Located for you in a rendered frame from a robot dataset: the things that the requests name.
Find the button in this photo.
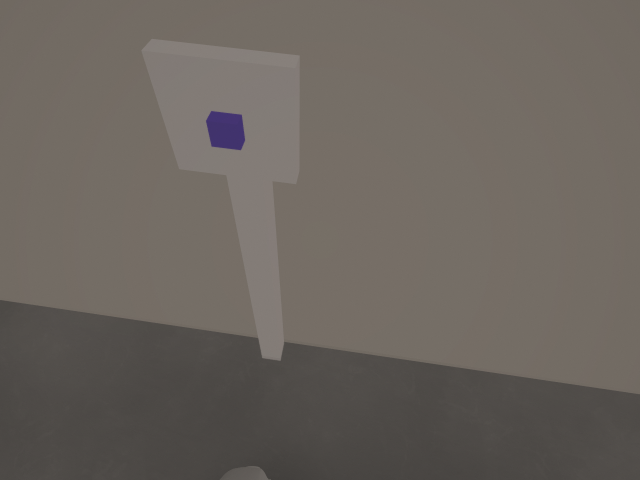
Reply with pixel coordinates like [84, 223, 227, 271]
[206, 111, 245, 150]

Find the panel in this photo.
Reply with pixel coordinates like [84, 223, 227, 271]
[141, 39, 300, 361]

